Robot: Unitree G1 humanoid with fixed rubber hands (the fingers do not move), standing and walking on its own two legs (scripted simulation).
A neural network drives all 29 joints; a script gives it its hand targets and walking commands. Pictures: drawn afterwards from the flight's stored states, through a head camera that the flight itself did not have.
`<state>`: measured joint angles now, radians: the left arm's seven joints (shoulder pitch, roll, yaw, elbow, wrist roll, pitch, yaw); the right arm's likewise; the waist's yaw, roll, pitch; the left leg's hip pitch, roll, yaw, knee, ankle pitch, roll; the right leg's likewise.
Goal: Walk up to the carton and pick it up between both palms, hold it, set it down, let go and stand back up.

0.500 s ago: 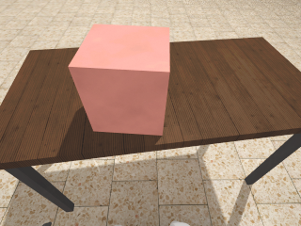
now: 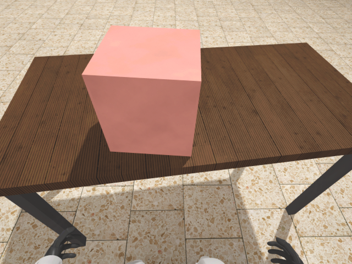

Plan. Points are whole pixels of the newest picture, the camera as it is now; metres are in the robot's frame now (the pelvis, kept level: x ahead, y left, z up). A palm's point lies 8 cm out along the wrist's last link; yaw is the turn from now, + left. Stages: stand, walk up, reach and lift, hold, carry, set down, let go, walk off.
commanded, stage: reach and lift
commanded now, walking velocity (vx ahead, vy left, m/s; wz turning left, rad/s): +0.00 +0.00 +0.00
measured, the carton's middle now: (152, 93) +0.52 +0.07 +0.11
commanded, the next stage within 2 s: none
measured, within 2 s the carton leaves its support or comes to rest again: neither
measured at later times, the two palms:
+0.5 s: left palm out of the picture +0.15 +0.26 -0.02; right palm out of the picture +0.12 -0.23 -0.01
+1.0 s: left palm (49, 240) +0.19 +0.25 +0.03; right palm (289, 245) +0.17 -0.20 +0.05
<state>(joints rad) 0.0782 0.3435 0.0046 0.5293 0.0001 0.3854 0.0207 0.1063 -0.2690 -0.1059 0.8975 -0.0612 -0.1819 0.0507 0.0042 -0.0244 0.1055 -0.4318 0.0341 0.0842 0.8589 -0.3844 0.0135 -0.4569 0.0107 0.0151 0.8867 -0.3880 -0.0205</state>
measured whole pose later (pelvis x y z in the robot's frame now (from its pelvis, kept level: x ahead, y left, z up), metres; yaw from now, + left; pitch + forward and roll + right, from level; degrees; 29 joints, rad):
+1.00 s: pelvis +0.01 +0.00 +0.04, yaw +1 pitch -5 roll +2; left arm 0.32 0.34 0.01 0.10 -0.24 0.15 -0.01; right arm 0.49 -0.11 0.03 -0.10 0.14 0.11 -0.13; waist 0.00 -0.06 0.11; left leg -0.18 -0.01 0.08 0.45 -0.20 0.02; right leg -0.23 -0.02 0.02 0.55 -0.24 -0.01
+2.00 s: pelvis +0.03 +0.01 +0.04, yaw +1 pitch -2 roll +1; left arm -0.06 0.47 0.07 -0.08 -0.34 0.45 -0.03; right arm 0.10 -0.14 0.01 -0.31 0.28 0.45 -0.23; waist 0.01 -0.06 0.11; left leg -0.18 -0.01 0.08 0.43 -0.21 0.02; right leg -0.23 -0.02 0.02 0.51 -0.24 -0.01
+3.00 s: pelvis +0.04 +0.02 +0.05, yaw +1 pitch -1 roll +1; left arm -0.73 0.49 0.11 0.27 -0.34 0.66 -0.04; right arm -0.58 -0.23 -0.09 0.15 0.33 0.56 -0.24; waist 0.01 -0.06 0.11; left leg -0.20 -0.01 0.08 0.42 -0.21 0.02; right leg -0.23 -0.02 0.02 0.47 -0.23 0.01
